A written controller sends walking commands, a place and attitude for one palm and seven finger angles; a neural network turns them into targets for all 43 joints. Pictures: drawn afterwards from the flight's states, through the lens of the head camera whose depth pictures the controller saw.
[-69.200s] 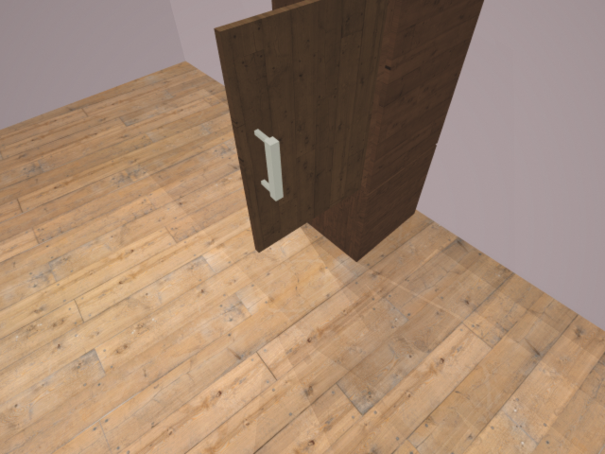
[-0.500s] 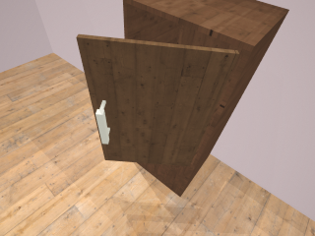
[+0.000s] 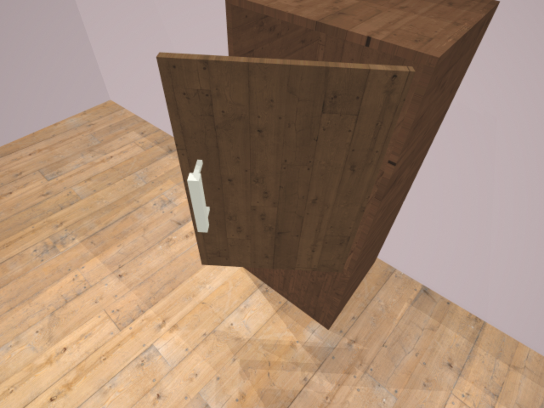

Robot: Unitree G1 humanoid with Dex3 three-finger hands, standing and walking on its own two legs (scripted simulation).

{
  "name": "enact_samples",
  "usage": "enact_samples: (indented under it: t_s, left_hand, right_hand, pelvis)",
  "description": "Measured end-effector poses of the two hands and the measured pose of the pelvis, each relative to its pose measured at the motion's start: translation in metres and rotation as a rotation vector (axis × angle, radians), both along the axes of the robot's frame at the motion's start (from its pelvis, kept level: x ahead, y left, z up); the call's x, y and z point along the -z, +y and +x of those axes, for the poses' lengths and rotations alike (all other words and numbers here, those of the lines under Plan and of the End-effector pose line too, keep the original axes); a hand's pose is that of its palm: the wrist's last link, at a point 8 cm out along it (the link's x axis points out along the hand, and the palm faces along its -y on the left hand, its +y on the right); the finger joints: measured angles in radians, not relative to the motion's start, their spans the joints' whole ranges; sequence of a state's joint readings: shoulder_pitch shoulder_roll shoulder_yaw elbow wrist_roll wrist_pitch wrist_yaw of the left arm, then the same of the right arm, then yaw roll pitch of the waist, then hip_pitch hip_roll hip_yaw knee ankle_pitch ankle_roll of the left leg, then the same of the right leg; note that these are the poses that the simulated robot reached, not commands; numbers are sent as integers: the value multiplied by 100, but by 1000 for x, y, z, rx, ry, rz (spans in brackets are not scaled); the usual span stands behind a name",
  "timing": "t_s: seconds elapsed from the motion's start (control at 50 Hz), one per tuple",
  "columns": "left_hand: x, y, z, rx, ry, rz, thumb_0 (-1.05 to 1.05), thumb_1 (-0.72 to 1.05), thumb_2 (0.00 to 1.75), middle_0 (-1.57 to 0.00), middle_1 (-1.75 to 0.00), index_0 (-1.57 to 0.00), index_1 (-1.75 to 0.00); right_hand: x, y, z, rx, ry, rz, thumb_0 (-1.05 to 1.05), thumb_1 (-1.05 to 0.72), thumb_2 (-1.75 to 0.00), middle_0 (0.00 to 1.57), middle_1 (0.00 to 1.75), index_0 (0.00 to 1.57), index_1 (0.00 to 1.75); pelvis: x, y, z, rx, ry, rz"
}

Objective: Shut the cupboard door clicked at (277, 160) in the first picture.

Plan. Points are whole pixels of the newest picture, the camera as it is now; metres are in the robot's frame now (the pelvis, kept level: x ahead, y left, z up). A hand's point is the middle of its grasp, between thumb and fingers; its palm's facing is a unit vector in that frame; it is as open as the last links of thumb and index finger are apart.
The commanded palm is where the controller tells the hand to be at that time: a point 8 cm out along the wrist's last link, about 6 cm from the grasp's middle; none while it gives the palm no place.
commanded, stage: come to a stop and stand still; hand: left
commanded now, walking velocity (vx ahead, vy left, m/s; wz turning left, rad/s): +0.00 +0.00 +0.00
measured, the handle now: (201, 197) +0.52 +0.18 -0.03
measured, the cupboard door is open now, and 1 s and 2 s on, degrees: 36 36 36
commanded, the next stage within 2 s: look again from close up in 0.32 s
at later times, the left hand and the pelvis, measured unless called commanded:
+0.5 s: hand out of the picture -0.03 +0.21 -0.17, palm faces +0.00 -0.98 -0.20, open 7.4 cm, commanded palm none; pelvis -0.01 +0.02 +0.01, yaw +0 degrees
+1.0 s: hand out of the picture -0.03 +0.20 -0.17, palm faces +0.00 -0.98 -0.18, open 7.4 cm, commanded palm none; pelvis +0.01 +0.03 +0.01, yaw +0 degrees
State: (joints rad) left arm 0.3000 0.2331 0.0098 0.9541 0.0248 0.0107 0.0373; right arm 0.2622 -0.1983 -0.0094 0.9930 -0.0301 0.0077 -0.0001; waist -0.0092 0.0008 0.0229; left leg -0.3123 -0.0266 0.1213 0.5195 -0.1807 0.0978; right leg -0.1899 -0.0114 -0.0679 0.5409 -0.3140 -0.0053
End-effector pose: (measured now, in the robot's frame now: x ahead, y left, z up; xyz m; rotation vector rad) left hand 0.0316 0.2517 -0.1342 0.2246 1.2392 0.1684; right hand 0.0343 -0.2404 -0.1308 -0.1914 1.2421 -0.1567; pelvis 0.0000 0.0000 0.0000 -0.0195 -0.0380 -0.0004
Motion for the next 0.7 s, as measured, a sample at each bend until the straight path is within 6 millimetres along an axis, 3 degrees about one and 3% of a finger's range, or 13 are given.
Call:
enact_samples:
  t_s: [0.28,0.5,0.7]
  left_hand:
    - [9,-4,-41,-7,98,-59,0,91,90,-20,-30,-20,-30]
    - [9,4,-65,-35,172,-62,0,91,90,-20,-30,-20,-30]
    - [7,7,-72,-47,208,-60,0,91,90,-20,-30,-20,-30]
  right_hand:
    - [-16,-10,-5,2,19,-61,1,-91,-90,20,30,20,30]
    - [-15,6,1,-5,35,-43,1,-91,-90,20,30,20,30]
    - [-11,23,2,8,53,-13,1,-91,-90,20,30,20,30]
  pelvis:
    - [-6,8,-8,-1,10,-5]
    - [-8,17,-5,-3,14,-3]
    - [-9,24,0,0,18,1]
